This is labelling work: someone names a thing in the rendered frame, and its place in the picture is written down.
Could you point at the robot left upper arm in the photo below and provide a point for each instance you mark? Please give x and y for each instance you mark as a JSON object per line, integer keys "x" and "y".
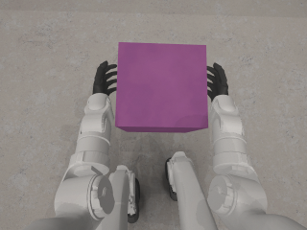
{"x": 81, "y": 203}

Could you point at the robot left hand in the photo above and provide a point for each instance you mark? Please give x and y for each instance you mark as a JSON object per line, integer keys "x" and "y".
{"x": 101, "y": 82}

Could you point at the robot right upper arm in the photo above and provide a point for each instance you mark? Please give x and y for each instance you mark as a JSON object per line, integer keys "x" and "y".
{"x": 241, "y": 204}

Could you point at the robot right shin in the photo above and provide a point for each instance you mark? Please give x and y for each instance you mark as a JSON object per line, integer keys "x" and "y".
{"x": 179, "y": 154}

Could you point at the robot left foot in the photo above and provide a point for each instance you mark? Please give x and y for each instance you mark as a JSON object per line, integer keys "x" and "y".
{"x": 133, "y": 218}

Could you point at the robot left forearm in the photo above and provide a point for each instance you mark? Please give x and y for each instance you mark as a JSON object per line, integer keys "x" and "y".
{"x": 91, "y": 154}

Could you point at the carton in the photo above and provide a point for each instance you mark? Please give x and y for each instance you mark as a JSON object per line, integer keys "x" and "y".
{"x": 161, "y": 87}

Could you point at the robot right hand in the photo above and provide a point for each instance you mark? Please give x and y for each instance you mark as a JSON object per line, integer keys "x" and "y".
{"x": 219, "y": 85}

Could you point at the robot right forearm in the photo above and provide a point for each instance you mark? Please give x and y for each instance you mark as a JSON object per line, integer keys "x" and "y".
{"x": 229, "y": 140}

